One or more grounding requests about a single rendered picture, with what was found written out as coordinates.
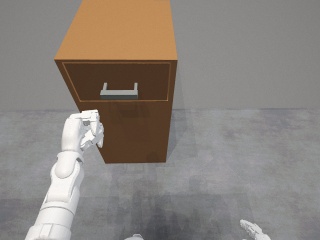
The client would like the handle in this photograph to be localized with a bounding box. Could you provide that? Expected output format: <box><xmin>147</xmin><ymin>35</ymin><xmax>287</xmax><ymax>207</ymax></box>
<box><xmin>100</xmin><ymin>82</ymin><xmax>138</xmax><ymax>100</ymax></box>

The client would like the left robot hand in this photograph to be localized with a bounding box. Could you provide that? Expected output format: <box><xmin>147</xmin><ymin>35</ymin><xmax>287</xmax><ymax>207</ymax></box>
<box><xmin>61</xmin><ymin>109</ymin><xmax>104</xmax><ymax>156</ymax></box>

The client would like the drawer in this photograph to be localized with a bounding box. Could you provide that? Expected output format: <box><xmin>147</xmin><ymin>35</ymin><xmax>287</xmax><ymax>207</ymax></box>
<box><xmin>64</xmin><ymin>62</ymin><xmax>170</xmax><ymax>101</ymax></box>

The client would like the right robot hand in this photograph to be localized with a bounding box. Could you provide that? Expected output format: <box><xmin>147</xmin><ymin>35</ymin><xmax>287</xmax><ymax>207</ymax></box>
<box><xmin>240</xmin><ymin>219</ymin><xmax>271</xmax><ymax>240</ymax></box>

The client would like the robot left shin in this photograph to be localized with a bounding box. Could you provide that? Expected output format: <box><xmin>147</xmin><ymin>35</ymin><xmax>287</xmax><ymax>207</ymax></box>
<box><xmin>132</xmin><ymin>234</ymin><xmax>142</xmax><ymax>238</ymax></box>

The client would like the cabinet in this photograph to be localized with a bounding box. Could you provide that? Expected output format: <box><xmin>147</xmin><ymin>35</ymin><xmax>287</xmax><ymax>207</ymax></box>
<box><xmin>54</xmin><ymin>0</ymin><xmax>178</xmax><ymax>164</ymax></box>

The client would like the left robot forearm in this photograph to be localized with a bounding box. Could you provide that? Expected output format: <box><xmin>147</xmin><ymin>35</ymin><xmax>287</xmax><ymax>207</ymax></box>
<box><xmin>25</xmin><ymin>151</ymin><xmax>85</xmax><ymax>240</ymax></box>

